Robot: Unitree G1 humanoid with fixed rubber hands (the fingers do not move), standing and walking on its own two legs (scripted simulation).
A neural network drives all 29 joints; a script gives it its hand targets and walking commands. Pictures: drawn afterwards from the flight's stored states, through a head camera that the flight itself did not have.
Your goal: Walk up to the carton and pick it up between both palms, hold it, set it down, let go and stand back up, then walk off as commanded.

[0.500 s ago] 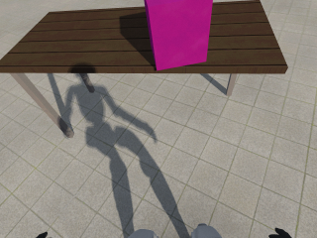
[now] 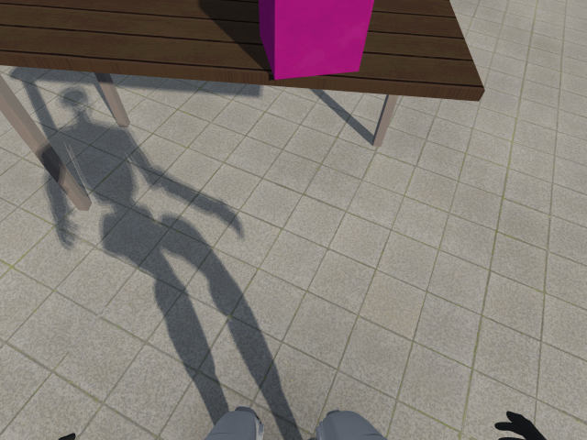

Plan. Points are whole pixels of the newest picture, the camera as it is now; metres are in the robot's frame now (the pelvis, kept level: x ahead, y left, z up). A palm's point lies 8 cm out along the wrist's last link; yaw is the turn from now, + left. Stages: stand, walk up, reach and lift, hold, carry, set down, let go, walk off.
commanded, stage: walk off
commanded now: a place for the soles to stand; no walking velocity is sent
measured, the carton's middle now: (311, 0) +0.98 -0.01 +0.07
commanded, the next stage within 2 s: stand in 1.60 s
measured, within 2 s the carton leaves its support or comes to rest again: neither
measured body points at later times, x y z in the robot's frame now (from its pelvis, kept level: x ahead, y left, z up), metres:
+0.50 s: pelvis -0.13 +0.01 -0.01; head -0.09 +0.00 +0.43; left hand -0.06 +0.35 -0.11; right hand -0.01 -0.29 -0.13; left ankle -0.13 +0.14 -0.72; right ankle -0.04 -0.15 -0.71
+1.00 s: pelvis -0.14 +0.00 +0.00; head -0.07 -0.01 +0.44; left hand -0.06 +0.32 -0.11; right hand -0.03 -0.32 -0.12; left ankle -0.11 +0.13 -0.72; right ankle -0.15 -0.13 -0.72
